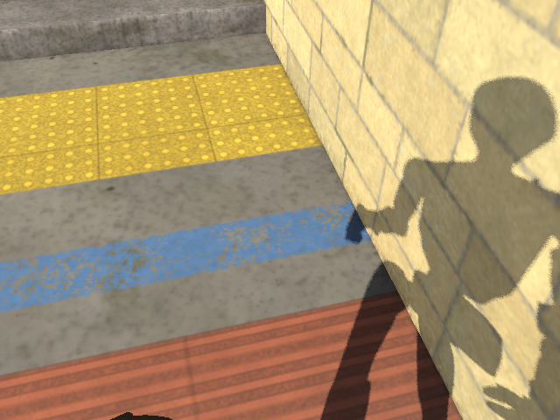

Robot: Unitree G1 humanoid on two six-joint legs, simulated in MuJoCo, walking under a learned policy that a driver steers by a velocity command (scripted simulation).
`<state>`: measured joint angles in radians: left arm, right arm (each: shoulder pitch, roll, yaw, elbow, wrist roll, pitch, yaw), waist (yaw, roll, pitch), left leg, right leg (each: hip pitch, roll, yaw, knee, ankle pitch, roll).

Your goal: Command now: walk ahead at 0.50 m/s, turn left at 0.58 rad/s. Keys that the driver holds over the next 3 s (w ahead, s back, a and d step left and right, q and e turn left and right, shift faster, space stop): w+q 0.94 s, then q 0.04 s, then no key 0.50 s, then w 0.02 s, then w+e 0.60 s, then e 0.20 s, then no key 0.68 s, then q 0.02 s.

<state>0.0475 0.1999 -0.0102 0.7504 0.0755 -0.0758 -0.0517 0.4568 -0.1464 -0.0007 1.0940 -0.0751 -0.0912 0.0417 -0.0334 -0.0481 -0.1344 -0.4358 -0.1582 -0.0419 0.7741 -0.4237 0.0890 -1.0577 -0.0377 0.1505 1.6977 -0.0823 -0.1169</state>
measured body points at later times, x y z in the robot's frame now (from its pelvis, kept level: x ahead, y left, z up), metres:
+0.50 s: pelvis +0.24 -0.04 +0.05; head +0.25 -0.03 +0.50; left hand +0.16 +0.16 -0.10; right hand +0.46 -0.20 -0.07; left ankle +0.30 +0.14 -0.61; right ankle +0.23 -0.15 -0.70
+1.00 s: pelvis +0.44 +0.13 +0.04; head +0.46 +0.16 +0.49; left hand +0.45 +0.45 -0.06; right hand +0.65 -0.06 -0.08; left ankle +0.41 +0.19 -0.70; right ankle +0.61 +0.01 -0.60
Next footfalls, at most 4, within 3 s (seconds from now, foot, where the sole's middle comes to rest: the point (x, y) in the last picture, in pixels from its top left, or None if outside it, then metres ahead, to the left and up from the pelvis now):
0.20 right None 0.27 -0.15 -0.74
0.76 left None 0.44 0.21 -0.74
1.22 right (196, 345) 0.76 0.21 -0.74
1.50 left None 0.53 0.34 -0.74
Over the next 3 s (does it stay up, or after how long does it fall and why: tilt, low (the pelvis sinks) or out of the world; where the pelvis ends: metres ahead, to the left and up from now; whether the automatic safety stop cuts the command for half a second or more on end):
stays up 0.99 0.33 0.03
